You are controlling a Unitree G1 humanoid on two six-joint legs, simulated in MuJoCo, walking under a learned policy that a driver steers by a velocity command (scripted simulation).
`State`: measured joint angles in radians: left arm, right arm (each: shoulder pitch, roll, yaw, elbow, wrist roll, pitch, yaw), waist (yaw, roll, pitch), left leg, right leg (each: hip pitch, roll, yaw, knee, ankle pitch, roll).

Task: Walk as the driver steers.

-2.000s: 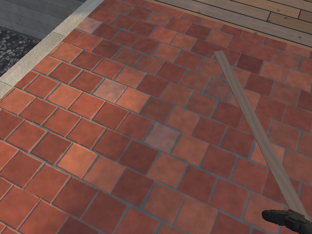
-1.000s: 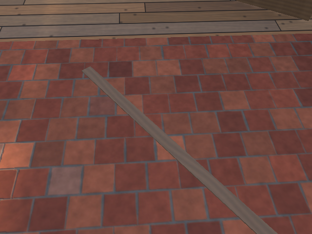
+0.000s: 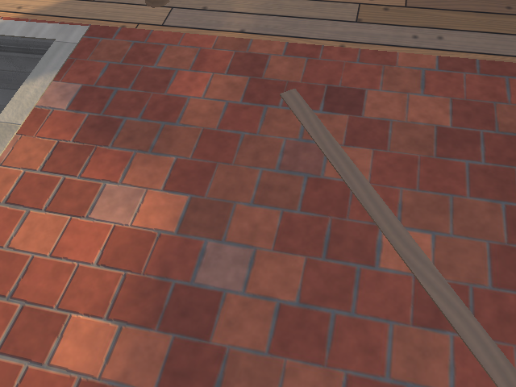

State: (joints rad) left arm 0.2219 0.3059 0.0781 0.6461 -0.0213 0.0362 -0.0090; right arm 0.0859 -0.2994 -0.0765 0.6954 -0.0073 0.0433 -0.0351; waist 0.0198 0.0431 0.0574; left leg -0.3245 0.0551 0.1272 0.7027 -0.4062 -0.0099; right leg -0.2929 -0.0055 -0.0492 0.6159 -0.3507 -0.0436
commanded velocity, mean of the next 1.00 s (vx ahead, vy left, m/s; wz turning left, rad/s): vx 0.76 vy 0.00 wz -0.26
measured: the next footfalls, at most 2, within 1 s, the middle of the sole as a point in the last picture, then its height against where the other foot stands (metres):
left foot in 0.42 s outside the picture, level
right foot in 0.86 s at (393, 311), level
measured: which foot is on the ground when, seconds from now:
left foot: up 0.00-0.40, down 0.42-0.88, up 0.90-1.00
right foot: down 0.00-0.44, up 0.46-0.84, down 0.86-1.00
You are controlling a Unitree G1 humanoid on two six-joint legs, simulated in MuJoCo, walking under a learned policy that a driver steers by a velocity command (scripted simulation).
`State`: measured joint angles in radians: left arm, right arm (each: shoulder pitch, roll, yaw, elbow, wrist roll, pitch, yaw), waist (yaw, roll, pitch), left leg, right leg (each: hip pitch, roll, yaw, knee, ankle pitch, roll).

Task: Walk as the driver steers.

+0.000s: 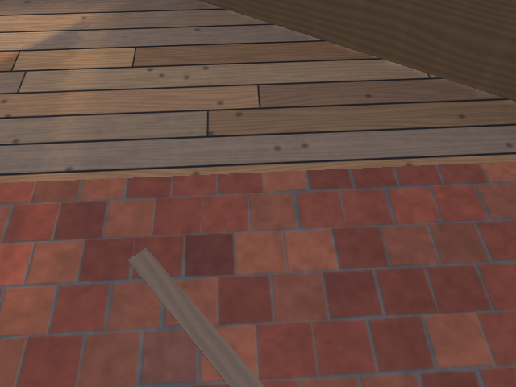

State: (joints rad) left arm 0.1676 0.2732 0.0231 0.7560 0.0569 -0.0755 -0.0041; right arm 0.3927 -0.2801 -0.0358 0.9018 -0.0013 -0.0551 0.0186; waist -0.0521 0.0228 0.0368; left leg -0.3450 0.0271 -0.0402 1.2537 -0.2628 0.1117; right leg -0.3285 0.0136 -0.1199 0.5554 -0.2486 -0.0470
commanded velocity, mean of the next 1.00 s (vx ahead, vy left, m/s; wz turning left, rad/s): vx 0.60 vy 0.00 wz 0.52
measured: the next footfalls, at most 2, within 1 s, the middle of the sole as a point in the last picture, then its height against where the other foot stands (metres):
left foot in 0.32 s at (223, 381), level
right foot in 0.72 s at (203, 249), level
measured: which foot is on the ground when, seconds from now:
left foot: up 0.00-0.30, down 0.32-0.72, up 0.74-1.00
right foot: down 0.00-0.32, up 0.34-0.70, down 0.72-1.00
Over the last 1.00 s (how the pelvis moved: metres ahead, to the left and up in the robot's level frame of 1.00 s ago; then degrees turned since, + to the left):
0.59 -0.15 0.00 -12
